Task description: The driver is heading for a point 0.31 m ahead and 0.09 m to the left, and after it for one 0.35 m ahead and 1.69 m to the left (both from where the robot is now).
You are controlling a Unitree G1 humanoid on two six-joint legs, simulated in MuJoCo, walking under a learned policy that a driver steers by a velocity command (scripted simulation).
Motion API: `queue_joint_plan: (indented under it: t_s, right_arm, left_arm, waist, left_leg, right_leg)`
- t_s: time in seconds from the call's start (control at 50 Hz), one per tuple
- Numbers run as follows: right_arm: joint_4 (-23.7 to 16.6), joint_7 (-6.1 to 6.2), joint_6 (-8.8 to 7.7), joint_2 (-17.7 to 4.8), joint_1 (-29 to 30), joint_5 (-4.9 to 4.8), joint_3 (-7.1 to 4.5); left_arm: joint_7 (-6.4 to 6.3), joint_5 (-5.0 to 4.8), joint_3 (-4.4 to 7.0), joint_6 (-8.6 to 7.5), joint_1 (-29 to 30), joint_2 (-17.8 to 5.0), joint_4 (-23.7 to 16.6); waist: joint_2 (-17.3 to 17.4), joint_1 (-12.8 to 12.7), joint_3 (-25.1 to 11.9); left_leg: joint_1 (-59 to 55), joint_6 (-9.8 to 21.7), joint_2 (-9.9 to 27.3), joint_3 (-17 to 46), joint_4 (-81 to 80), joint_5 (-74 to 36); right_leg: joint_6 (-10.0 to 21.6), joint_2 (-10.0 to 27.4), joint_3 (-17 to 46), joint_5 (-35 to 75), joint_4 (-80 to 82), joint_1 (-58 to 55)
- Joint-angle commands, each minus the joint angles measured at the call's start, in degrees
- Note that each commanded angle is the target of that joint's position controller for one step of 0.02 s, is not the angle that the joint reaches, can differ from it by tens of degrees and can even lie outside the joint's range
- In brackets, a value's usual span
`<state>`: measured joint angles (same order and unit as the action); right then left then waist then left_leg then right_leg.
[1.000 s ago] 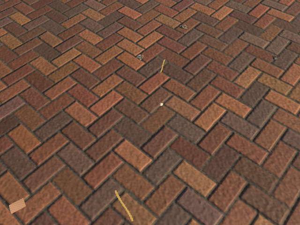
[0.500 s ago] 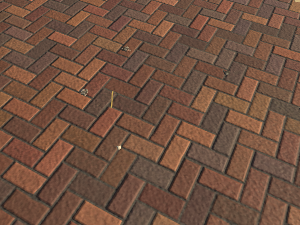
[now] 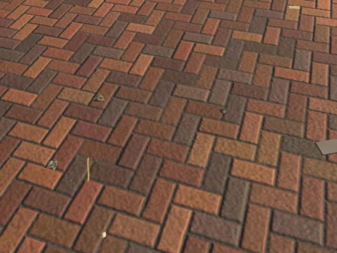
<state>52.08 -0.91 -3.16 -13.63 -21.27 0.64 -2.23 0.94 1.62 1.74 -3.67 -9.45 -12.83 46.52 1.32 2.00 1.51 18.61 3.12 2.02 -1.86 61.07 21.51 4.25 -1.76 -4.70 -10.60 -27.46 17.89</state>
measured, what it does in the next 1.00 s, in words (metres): walks ahead, turning left: left foot, then right foot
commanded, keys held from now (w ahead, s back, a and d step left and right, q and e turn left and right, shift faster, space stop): w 0.02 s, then w+q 0.18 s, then q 0.80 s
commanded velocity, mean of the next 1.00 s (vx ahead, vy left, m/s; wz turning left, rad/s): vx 0.22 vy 0.00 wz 0.43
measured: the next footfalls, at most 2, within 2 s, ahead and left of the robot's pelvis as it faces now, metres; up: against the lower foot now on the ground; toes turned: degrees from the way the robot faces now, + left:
left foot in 0.40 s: +0.35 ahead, +0.11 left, +0.00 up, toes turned +13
right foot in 1.00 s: +0.38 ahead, -0.07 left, +0.00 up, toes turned +35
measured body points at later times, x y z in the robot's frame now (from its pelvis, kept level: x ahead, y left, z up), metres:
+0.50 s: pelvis +0.22 +0.04 -0.02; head +0.27 +0.05 +0.43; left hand +0.21 +0.30 -0.16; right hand +0.41 -0.19 -0.14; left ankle +0.31 +0.10 -0.74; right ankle +0.11 -0.09 -0.64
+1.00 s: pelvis +0.29 +0.00 +0.00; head +0.32 +0.01 +0.45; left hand +0.28 +0.31 -0.10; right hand +0.50 -0.20 -0.13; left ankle +0.31 +0.10 -0.74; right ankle +0.35 -0.09 -0.74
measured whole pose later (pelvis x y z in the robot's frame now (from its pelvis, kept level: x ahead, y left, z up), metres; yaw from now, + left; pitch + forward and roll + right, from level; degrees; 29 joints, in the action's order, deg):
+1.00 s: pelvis +0.29 +0.00 +0.00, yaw +30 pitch +2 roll +0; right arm 44.3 -0.4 2.9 -16.9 -14.3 0.7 -5.4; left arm -3.0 0.2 1.8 0.4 -9.8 -15.1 42.8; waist 1.8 2.1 1.2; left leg 20.1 2.9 -10.6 13.5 26.9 8.1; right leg 0.9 -3.1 4.1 -17.1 -28.0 15.0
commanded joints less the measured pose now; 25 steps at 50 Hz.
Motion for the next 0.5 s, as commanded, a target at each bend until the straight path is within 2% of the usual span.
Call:
queue_joint_plan:
  t_s: [0.02,0.06,0.1,0.16,0.2,0.24,0.28,0.32,0.36,0.38,0.4,0.42,0.44,0.46,0.48,0.5]
  right_arm:
    - [-2.8,-0.54,0.43,-4.1,-1.8,1.18,-1.03]
    - [-2.4,-1.16,1.33,-3.5,-1.6,1.13,-1.14]
    - [-3.4,-1.48,1.68,-3.4,2.5,0.92,-1.29]
    - [-5.0,-1.47,1.85,-3.4,8.0,0.79,-1.43]
    - [-5.9,-1.63,1.72,-2.8,11.2,0.87,-1.11]
    - [-7.1,-1.83,1.38,-1.6,14.3,1.15,-0.43]
    - [-8.4,-2.01,1.07,-0.8,17.3,1.37,0.15]
    - [-8.7,-2.02,0.84,-1.4,16.2,1.54,0.06]
    - [-7.3,-1.65,0.61,-3.2,9.9,1.92,-0.65]
    - [-5.9,-1.38,0.18,-4.5,4.6,2.14,-1.31]
    - [-4.3,-0.94,-0.54,-6.1,-1.1,2.8,-2.11]
    - [-4.3,-0.22,-0.89,-12.1,-4.2,2.63,-3.63]
    - [-5.5,0.04,-0.23,-17.2,-3.0,1.07,-5.07]
    - [-6.7,0.29,0.95,-15.2,-1.7,-1.45,-5.18]
    - [-7.5,0.71,1.67,-11.9,3.2,-1.48,-4.29]
    - [-7.8,0.97,2.37,-8.4,6.2,-1.16,-3.25]
  left_arm:
    - [-0.44,-0.7,1.54,-1.04,-5.8,-5.6,0.3]
    - [-0.61,-0.76,1.77,-1.99,-7.5,-6.1,1.3]
    - [-0.79,-0.78,2.03,-2.51,-9.3,-6.8,2.5]
    - [-0.9,-0.64,1.84,-2.63,-11.9,-6.3,3.9]
    - [-0.99,-0.73,1.64,-2.77,-12.3,-6.2,4.3]
    - [-1.4,-0.87,1.31,-2.79,-12.0,-5.9,4.8]
    - [-2.01,-1.06,1.21,-2.53,-13.9,-6.3,5.9]
    - [-2.6,-0.95,1.39,-2.09,-14.6,-7.5,6.7]
    - [-3.33,-0.93,1.99,-1.43,-13.0,-9.2,6.5]
    - [-3.49,-0.93,2.23,-0.9,-12.3,-9.7,6.2]
    - [-3.38,-1.46,2.39,-0.56,-11.3,-10.1,5.6]
    - [-3.16,-1.45,1.87,-0.65,-12.8,-7.7,3.3]
    - [-2.8,-3.06,1.12,-0.18,-18.9,-4.0,1.4]
    - [-2.69,-0.76,1.45,0.51,-15.6,-6.8,2.0]
    - [-2.47,-0.93,1.42,0.63,-11.0,-6.5,0.7]
    - [-2.51,-0.46,1.49,0.75,-8.7,-6.4,0.3]
  waist:
    - [-6.3,-0.9,-0.8]
    - [-5.1,-0.4,-0.7]
    - [-4.7,-0.9,1.2]
    - [-4.1,-2.1,2.9]
    - [-4.2,-2.4,3.4]
    - [-4.2,-2.6,4.5]
    - [-4.6,-3.8,4.2]
    - [-6.1,-3.5,2.5]
    - [-7.7,-1.1,-1.0]
    - [-7.1,0.9,-4.0]
    - [-4.6,4.1,-7.2]
    - [3.3,3.9,-12.9]
    - [12.7,-0.2,-22.8]
    - [0.9,1.8,-24.0]
    - [0.1,0.8,-14.8]
    - [-2.5,-1.0,-7.8]
  left_leg:
    - [12.9,-0.2,4.1,2.8,1.2,-3.9]
    - [13.4,-0.8,3.5,2.8,1.2,-6.5]
    - [17.2,-1.2,3.6,4.0,-0.6,-10.3]
    - [21.9,-1.7,2.9,5.0,-5.2,-15.8]
    - [21.6,-1.6,2.4,3.7,-10.3,-19.7]
    - [18.3,-1.4,1.5,0.2,-17.0,-22.6]
    - [15.1,-0.6,0.2,-3.6,-22.5,-23.5]
    - [12.1,0.9,-1.8,-5.2,-25.3,-20.8]
    - [6.2,3.1,-5.2,-6.5,-26.8,-15.6]
    - [0.9,4.4,-6.5,-5.9,-29.7,-15.8]
    - [-7.4,6.0,-6.0,-3.8,-36.6,-24.7]
    - [-21.1,9.6,7.0,9.6,-31.6,-51.9]
    - [-36.3,22.8,22.5,33.1,-30.6,-80.6]
    - [-32.0,22.3,19.8,29.1,-33.9,-69.7]
    - [-23.2,20.5,17.2,24.6,-37.1,-57.7]
    - [-15.0,17.2,13.7,21.5,-40.6,-49.5]
  right_leg:
    - [6.8,14.8,17.2,5.4,17.9,-10.9]
    - [6.9,14.3,13.6,9.5,19.7,-10.8]
    - [6.8,14.5,10.4,10.2,21.6,-11.2]
    - [5.9,14.2,6.2,12.6,22.2,-13.5]
    - [5.1,13.5,2.9,15.3,22.1,-14.2]
    - [4.1,12.7,-1.5,27.5,19.7,-13.7]
    - [3.1,12.7,-4.3,37.0,16.0,-15.6]
    - [2.0,13.2,-5.2,46.0,10.6,-19.1]
    - [1.3,13.6,-5.8,55.8,0.5,-21.2]
    - [0.9,13.4,-5.9,54.1,-8.3,-20.8]
    - [-0.5,11.3,-6.8,43.0,-20.8,-16.9]
    - [-2.5,6.8,-7.6,10.5,-38.9,-3.7]
    - [-4.5,-3.5,-0.4,-27.5,-57.6,13.1]
    - [-4.5,1.0,7.3,-21.6,-57.7,14.7]
    - [-4.8,2.7,7.1,-17.5,-55.2,16.5]
    - [-5.1,4.4,6.9,-15.4,-49.9,16.4]
Keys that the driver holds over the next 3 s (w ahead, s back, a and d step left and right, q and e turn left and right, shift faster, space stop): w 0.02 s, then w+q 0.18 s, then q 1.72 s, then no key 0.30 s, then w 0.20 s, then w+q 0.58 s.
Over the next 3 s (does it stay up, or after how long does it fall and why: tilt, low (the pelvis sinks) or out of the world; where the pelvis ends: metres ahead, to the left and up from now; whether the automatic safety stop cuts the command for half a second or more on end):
stays up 0.41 0.24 0.00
